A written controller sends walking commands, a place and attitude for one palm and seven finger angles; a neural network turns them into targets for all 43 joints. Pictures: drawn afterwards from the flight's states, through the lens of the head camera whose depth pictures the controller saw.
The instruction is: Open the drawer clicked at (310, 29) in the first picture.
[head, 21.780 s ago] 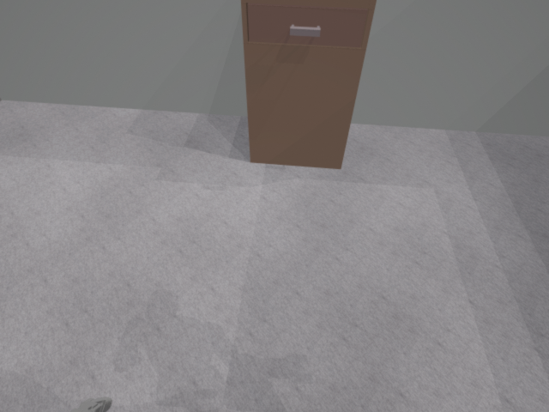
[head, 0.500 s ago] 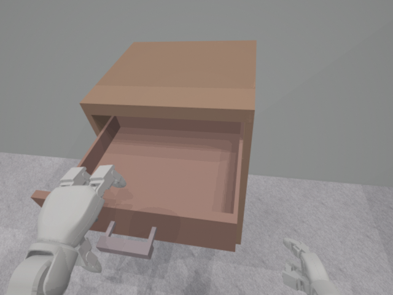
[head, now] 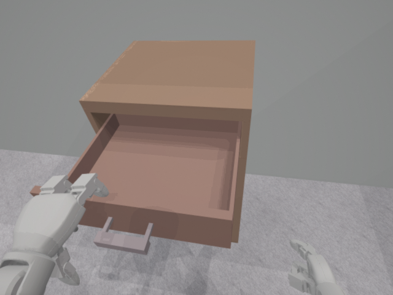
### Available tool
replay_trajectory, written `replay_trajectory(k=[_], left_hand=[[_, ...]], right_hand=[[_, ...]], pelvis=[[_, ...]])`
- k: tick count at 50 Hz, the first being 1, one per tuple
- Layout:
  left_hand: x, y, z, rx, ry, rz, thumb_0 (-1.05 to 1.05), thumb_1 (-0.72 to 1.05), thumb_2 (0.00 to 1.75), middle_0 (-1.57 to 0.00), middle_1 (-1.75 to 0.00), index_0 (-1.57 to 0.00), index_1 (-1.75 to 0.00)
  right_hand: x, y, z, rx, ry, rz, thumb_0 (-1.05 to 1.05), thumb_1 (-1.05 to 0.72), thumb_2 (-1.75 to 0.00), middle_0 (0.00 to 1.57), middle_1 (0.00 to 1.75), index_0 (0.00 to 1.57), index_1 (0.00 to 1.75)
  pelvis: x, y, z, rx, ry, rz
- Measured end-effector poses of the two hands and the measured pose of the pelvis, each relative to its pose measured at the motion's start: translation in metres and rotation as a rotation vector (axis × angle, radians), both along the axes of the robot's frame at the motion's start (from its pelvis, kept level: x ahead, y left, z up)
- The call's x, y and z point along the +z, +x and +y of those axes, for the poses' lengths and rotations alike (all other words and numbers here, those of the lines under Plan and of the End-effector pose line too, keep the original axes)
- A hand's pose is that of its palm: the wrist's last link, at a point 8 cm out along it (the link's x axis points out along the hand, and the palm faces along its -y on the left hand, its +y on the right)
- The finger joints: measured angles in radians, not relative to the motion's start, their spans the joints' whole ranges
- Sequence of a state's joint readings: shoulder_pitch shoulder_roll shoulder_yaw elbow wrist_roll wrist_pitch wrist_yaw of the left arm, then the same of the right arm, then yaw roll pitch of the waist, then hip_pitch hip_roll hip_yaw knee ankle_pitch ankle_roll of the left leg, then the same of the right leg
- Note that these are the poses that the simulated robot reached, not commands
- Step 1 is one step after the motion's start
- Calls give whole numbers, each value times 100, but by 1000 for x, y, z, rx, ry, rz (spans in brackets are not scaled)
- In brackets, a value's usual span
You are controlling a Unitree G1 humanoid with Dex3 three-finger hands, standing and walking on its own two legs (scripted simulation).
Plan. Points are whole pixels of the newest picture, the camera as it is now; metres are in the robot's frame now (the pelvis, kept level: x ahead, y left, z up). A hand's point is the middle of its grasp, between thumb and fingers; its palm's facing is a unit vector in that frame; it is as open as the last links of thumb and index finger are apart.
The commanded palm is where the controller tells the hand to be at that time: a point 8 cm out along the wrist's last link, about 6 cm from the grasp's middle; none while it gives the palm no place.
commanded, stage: draw the hand back to the body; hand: left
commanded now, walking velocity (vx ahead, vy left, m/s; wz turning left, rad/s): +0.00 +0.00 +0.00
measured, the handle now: (125, 233) +0.24 +0.21 -0.03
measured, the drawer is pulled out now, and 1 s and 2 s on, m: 0.30 0.30 0.30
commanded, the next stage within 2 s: step back with the hand held close in 1.26 s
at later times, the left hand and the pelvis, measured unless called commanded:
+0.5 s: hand (78, 211) +0.19 +0.22 +0.16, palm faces +0.33 -0.88 -0.34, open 13.2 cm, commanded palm +0.15 +0.26 +0.18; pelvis +0.01 +0.01 +0.00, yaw +1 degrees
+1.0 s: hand (58, 211) +0.19 +0.24 +0.16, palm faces +0.40 -0.82 -0.41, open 9.1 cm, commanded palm +0.14 +0.28 +0.18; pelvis +0.02 +0.00 +0.01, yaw +2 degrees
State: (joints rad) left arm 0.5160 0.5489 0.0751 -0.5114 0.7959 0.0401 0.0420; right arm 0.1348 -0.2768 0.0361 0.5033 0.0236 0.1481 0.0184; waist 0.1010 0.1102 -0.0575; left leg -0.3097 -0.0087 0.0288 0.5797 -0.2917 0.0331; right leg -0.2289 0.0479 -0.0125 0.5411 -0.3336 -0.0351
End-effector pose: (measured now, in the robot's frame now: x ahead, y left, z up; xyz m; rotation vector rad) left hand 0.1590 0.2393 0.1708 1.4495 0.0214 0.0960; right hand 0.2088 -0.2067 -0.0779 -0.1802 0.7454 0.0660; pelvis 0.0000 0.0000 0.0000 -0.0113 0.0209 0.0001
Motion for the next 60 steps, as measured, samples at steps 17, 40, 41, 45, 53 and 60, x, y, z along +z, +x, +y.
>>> replay_trajectory(k=[17,40,41,45,53,60], left_hand=[[0,-3,20,23,-519,-109,-1,-48,31,-31,-119,-33,-120],[10,-2,35,83,-975,-328,-1,14,58,-26,-78,-27,-79],[10,-3,36,91,-974,-327,-1,18,59,-26,-76,-27,-76],[9,-7,39,121,-967,-337,0,32,65,-25,-67,-26,-67],[10,-13,41,158,-964,-360,0,59,77,-23,-49,-24,-50],[8,-15,34,156,-977,-358,1,79,86,-21,-37,-22,-37]], right_hand=[[3,-7,6,-61,-1,-58,1,-90,-90,20,30,20,30],[8,-7,2,-88,-40,-94,1,-90,-90,20,30,20,30],[8,-6,2,-89,-40,-94,1,-90,-90,20,30,20,30],[9,-1,0,-88,-42,-97,1,-90,-90,20,30,20,30],[11,2,-2,-83,-36,-106,1,-90,-90,20,30,20,30],[10,-2,-6,-80,-33,-100,1,-90,-90,20,30,20,30]], pelvis=[[1,-2,8,7,-2,-27],[7,18,8,21,4,-41],[7,19,7,21,5,-41],[8,19,5,25,5,-43],[8,17,-1,30,7,-52],[8,15,-6,32,10,-59]])
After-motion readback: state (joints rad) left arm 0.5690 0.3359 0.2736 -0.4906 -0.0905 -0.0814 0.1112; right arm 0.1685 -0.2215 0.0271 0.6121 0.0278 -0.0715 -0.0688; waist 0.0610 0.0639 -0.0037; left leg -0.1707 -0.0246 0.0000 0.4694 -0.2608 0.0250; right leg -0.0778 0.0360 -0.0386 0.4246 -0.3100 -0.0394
